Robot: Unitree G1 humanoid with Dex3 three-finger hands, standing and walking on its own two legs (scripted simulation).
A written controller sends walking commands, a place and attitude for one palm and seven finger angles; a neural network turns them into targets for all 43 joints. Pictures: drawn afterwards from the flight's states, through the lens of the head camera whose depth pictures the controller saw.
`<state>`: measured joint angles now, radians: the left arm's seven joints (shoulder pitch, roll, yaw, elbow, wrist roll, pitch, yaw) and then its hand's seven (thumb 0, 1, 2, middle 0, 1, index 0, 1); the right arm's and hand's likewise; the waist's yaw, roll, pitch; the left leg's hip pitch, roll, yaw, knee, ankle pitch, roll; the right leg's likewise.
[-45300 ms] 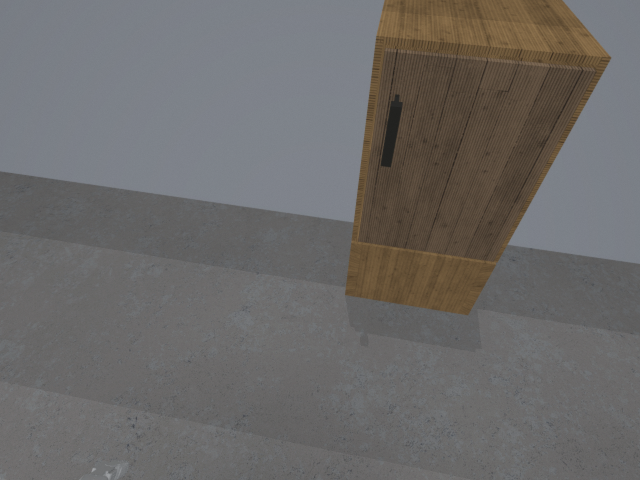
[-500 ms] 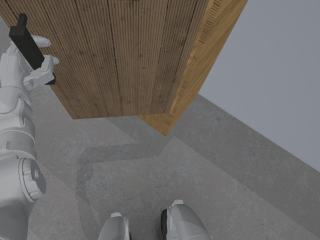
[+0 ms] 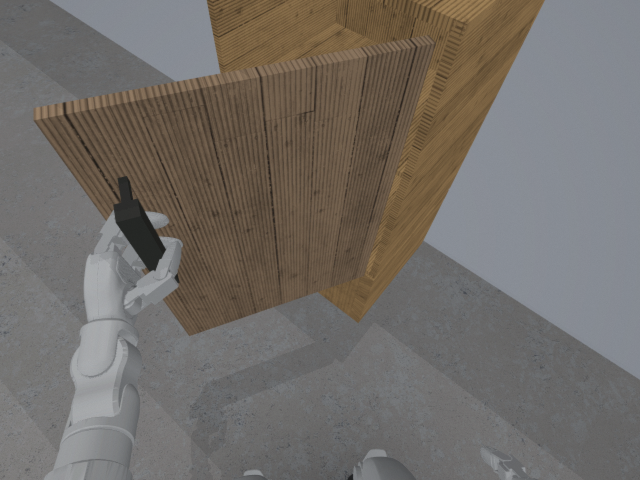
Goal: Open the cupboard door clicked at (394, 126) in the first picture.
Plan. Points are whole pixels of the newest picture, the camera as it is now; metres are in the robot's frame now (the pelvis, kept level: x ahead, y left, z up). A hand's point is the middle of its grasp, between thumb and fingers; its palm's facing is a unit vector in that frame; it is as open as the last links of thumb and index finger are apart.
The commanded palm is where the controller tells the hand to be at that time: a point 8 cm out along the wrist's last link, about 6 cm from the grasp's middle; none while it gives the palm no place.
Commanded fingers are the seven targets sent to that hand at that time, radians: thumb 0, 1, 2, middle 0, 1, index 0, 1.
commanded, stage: pull the door open along its arc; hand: left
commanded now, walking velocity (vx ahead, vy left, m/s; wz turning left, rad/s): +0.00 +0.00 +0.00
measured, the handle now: (148, 235) +0.41 +0.22 +0.04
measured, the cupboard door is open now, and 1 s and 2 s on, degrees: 61 82 84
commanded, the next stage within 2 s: open thumb and fingers to let go in 0.46 s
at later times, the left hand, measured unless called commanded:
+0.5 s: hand (231, 348) +0.27 +0.10 +0.04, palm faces +0.46 -0.89 +0.00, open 6.3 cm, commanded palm +0.20 +0.14 +0.04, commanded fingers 0.00 0.90 0.90 -0.40 -1.35 -0.40 -1.35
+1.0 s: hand (240, 347) +0.26 +0.09 +0.04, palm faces +0.47 -0.88 +0.00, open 11.2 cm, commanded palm +0.22 +0.13 +0.04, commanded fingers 0.00 -0.50 0.30 -0.29 -1.15 -0.29 -1.15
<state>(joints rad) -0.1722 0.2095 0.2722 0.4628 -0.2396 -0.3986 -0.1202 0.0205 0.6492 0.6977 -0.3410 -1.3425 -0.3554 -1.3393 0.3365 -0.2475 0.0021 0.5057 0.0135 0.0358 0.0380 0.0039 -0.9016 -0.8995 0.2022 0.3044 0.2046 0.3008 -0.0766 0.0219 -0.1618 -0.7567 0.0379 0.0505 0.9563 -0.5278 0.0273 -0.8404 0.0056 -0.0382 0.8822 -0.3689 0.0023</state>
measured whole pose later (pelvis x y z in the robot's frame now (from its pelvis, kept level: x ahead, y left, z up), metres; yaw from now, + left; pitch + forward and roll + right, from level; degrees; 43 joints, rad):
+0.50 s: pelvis -0.01 -0.04 +0.00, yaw +4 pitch +13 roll +0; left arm 0.18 -0.05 -0.08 0.13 0.02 -0.34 0.44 0.02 0.65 0.74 -0.31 -1.31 -0.35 -1.33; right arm 0.23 -0.18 0.01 0.53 -0.06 0.00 0.01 0.01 -0.90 -0.90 0.20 0.30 0.21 0.30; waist -0.01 0.02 -0.14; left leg -0.66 0.03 -0.01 0.96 -0.52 -0.02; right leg -0.75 -0.01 -0.10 0.94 -0.42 -0.05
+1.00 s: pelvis -0.03 -0.05 -0.01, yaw +5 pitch +12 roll +1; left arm 0.06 -0.05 -0.09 0.24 0.03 -0.36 0.48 0.00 -0.06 0.49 -0.32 -1.25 -0.32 -1.25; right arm 0.21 -0.20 0.00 0.58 -0.07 -0.05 -0.01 0.01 -0.90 -0.90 0.20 0.30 0.20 0.30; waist 0.00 0.03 -0.13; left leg -0.69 0.01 -0.02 0.98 -0.50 -0.03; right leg -0.78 -0.03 -0.11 0.97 -0.41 -0.06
